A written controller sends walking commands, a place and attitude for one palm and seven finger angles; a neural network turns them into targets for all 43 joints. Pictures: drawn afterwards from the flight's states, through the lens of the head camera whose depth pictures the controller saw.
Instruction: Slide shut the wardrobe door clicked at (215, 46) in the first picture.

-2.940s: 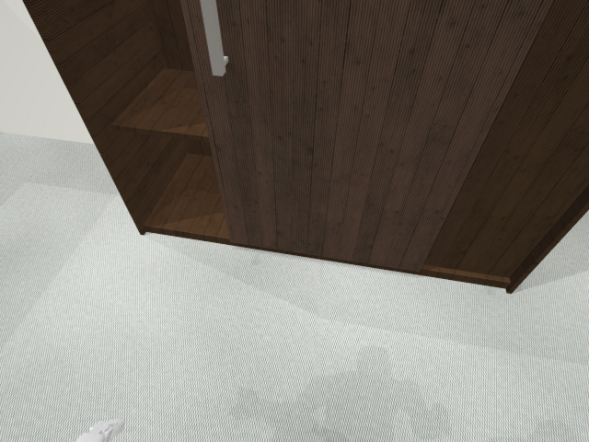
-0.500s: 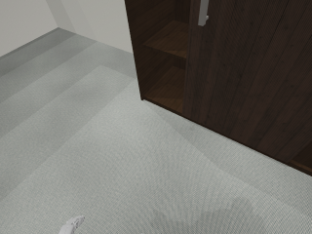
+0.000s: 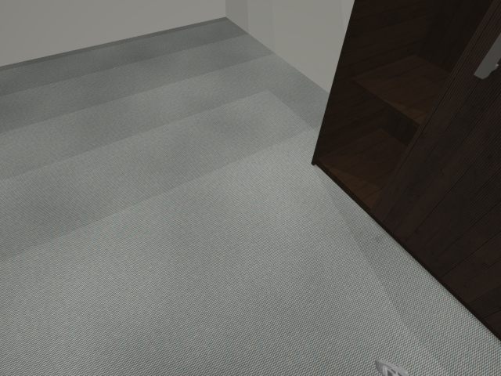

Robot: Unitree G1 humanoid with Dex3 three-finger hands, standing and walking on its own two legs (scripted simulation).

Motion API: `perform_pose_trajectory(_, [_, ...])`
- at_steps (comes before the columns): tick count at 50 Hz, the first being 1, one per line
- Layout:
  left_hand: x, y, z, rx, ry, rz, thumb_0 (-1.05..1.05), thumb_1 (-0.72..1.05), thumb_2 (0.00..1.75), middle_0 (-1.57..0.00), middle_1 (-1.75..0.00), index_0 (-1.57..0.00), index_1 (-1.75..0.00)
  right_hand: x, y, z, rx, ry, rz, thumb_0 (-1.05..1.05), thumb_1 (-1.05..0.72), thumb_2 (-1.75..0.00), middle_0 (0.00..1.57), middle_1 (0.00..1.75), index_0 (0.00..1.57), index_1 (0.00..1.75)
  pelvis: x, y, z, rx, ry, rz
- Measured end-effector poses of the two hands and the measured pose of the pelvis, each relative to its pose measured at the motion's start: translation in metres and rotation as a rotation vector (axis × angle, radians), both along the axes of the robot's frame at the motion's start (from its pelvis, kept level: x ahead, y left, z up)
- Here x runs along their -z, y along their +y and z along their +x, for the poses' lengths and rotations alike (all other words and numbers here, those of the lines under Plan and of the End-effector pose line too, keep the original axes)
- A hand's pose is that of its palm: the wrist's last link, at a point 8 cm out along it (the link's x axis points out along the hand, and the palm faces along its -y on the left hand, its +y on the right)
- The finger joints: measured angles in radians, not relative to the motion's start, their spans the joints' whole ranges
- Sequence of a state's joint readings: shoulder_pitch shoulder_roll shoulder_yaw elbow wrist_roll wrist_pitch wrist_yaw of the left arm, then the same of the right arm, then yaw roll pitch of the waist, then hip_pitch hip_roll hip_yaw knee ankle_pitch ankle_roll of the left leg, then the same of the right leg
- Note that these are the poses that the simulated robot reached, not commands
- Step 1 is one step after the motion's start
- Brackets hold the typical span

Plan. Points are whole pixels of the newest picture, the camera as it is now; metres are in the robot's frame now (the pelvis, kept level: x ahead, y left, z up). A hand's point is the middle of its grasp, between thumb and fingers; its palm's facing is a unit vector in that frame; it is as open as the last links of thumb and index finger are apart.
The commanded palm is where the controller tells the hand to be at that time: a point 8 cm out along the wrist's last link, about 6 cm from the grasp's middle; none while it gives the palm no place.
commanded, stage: walk to a spot facing it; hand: right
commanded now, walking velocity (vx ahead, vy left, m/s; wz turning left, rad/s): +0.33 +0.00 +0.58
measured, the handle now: out of the picture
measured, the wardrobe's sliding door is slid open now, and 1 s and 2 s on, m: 0.41 0.41 0.41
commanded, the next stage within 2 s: turn to face it in 1.22 s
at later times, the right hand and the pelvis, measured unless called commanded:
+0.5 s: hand (394, 371) +0.19 -0.25 -0.17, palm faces -0.17 +0.97 -0.15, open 7.4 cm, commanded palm none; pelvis +0.16 -0.06 +0.01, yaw +16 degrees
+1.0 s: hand (280, 194) +0.58 -0.03 -0.16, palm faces -0.58 +0.80 -0.14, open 7.3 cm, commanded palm none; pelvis +0.35 +0.03 -0.01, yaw +32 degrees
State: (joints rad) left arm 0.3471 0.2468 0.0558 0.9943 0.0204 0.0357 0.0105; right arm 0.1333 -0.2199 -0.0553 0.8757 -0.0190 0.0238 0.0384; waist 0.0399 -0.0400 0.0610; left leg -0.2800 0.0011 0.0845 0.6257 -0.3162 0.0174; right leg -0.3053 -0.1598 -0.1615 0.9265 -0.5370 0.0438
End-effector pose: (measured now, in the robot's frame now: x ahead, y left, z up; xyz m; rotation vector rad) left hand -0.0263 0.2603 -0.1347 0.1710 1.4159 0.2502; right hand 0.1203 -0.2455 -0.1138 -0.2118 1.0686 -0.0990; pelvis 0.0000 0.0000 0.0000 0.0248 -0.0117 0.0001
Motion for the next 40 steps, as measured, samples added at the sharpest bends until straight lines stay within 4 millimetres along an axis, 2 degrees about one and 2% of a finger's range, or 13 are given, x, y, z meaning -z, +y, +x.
perform_pose_trajectory(2, [-0.004, 0.006, 0.007, -0.015, -0.002, -0.001, 0.01, 0.91, 0.9, -0.2, -0.3, -0.2, -0.3, -0.004, 0.006, 0.0, 0.0, 0.0, 0.0, 0.01, -0.91, -0.9, 0.2, 0.3, 0.2, 0.3, -0.005, 0.003, 0.007, -0.024, -0.002, -0.004])
perform_pose_trajectory(4, [-0.012, 0.01, 0.024, -0.025, -0.046, 0.002, 0.02, 0.91, 0.9, -0.2, -0.3, -0.2, -0.3, -0.006, 0.01, -0.005, -0.008, 0.032, -0.001, 0.01, -0.91, -0.9, 0.2, 0.3, 0.21, 0.3, -0.011, 0.005, 0.016, -0.048, -0.001, -0.01])
perform_pose_trajectory(10, [-0.031, 0.008, 0.094, -0.029, -0.21, 0.021, 0.01, 0.91, 0.9, -0.2, -0.3, -0.2, -0.3, 0.0, 0.008, -0.02, -0.02, 0.163, 0.015, 0.01, -0.91, -0.9, 0.21, 0.3, 0.21, 0.3, -0.02, -0.001, 0.047, -0.106, 0.007, -0.013])
perform_pose_trajectory(16, [-0.043, -0.015, 0.178, 0.005, -0.322, 0.044, 0.01, 0.91, 0.9, -0.2, -0.3, -0.2, -0.3, 0.017, -0.017, -0.021, 0.007, 0.286, 0.034, 0.01, -0.91, -0.9, 0.21, 0.3, 0.21, 0.3, -0.014, -0.023, 0.092, -0.153, 0.01, 0.006])
perform_pose_trajectory(18, [-0.043, -0.026, 0.206, 0.016, -0.362, 0.062, 0.01, 0.91, 0.9, -0.2, -0.3, -0.2, -0.3, 0.028, -0.03, -0.014, 0.013, 0.323, 0.04, 0.01, -0.91, -0.9, 0.21, 0.3, 0.21, 0.3, -0.007, -0.034, 0.111, -0.175, 0.008, 0.013])
perform_pose_trajectory(20, [-0.042, -0.037, 0.227, 0.013, -0.404, 0.085, 0.01, 0.91, 0.9, -0.2, -0.3, -0.2, -0.3, 0.039, -0.043, 0.0, 0.001, 0.36, 0.041, 0.01, -0.91, -0.9, 0.21, 0.3, 0.21, 0.3, 0.0, -0.044, 0.127, -0.206, 0.001, 0.011])
perform_pose_trajectory(22, [-0.045, -0.048, 0.233, -0.016, -0.418, 0.089, 0.01, 0.91, 0.9, -0.2, -0.3, -0.2, -0.3, 0.04, -0.052, 0.023, -0.032, 0.379, 0.036, 0.01, -0.91, -0.9, 0.21, 0.3, 0.21, 0.3, -0.002, -0.05, 0.14, -0.244, -0.01, 0.014])
perform_pose_trajectory(24, [-0.048, -0.06, 0.228, -0.063, -0.4, 0.083, 0.01, 0.91, 0.9, -0.2, -0.3, -0.2, -0.3, 0.035, -0.057, 0.056, -0.072, 0.362, 0.036, 0.01, -0.91, -0.9, 0.2, 0.3, 0.2, 0.3, -0.009, -0.054, 0.154, -0.268, -0.014, 0.018])
perform_pose_trajectory(27, [-0.047, -0.078, 0.212, -0.14, -0.326, 0.062, 0.01, 0.91, 0.9, -0.2, -0.3, -0.2, -0.3, 0.025, -0.058, 0.113, -0.119, 0.292, 0.038, 0.01, -0.91, -0.9, 0.2, 0.3, 0.2, 0.3, -0.019, -0.058, 0.176, -0.3, -0.01, 0.019])
perform_pose_trajectory(30, [-0.046, -0.083, 0.191, -0.242, -0.25, 0.076, 0.0, 0.94, 0.9, -0.21, -0.3, -0.2, -0.3, 0.015, -0.051, 0.169, -0.167, 0.223, 0.038, 0.01, -0.91, -0.9, 0.2, 0.3, 0.2, 0.3, -0.024, -0.061, 0.198, -0.333, -0.002, 0.013])
perform_pose_trajectory(35, [-0.039, -0.1, 0.157, -0.369, -0.106, 0.05, 0.0, 0.94, 0.9, -0.2, -0.3, -0.2, -0.3, 0.008, -0.024, 0.253, -0.261, 0.154, 0.041, 0.01, -0.91, -0.9, 0.2, 0.3, 0.2, 0.3, -0.024, -0.057, 0.234, -0.39, 0.0, -0.002])
perform_pose_trajectory(40, [-0.032, -0.124, 0.135, -0.488, 0.027, -0.006, 0.01, 0.92, 0.9, -0.2, -0.3, -0.2, -0.3, 0.008, 0.024, 0.33, -0.378, 0.122, 0.052, 0.01, -0.91, -0.9, 0.2, 0.3, 0.2, 0.3, -0.02, -0.042, 0.27, -0.445, 0.0, -0.01])
